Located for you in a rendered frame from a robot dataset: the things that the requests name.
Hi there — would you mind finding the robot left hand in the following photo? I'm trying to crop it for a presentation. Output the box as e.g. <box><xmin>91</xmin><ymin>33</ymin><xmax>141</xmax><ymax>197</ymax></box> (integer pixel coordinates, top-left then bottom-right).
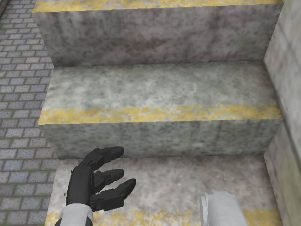
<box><xmin>64</xmin><ymin>146</ymin><xmax>136</xmax><ymax>212</ymax></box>

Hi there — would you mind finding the robot left forearm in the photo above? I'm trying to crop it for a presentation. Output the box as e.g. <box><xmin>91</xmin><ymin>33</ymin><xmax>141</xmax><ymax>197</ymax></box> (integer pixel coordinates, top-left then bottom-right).
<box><xmin>55</xmin><ymin>203</ymin><xmax>94</xmax><ymax>226</ymax></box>

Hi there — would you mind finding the right robot thigh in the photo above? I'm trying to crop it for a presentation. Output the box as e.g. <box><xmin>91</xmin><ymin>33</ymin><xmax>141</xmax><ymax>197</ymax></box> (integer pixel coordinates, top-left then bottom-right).
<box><xmin>199</xmin><ymin>190</ymin><xmax>249</xmax><ymax>226</ymax></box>

